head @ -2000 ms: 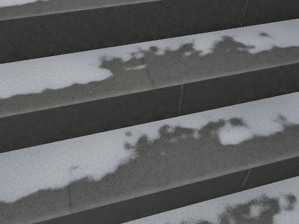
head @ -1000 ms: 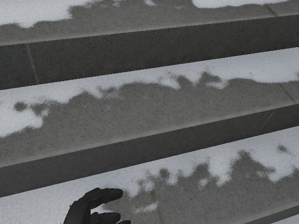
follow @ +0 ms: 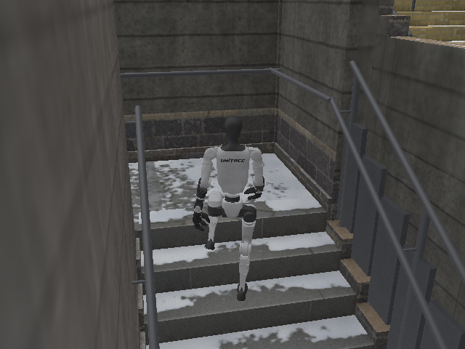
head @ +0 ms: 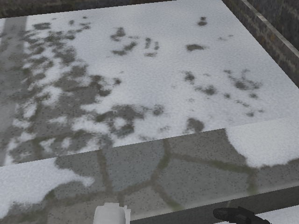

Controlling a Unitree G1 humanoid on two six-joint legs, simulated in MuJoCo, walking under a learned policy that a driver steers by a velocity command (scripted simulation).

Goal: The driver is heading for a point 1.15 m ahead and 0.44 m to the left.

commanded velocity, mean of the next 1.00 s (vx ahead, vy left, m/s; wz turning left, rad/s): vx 0.03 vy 0.00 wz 0.76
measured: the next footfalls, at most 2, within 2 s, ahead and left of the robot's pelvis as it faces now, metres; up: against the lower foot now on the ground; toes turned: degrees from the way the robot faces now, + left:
left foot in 0.20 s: +0.22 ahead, +0.17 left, +0.18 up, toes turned +12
right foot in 0.70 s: +0.30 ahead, -0.04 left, +0.18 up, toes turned +40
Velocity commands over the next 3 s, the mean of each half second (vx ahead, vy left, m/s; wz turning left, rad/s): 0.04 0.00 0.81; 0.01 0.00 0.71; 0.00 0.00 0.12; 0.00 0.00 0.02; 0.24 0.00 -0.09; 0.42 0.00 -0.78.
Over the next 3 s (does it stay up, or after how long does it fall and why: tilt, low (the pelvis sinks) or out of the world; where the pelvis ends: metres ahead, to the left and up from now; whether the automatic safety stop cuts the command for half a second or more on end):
stays up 0.42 0.25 0.26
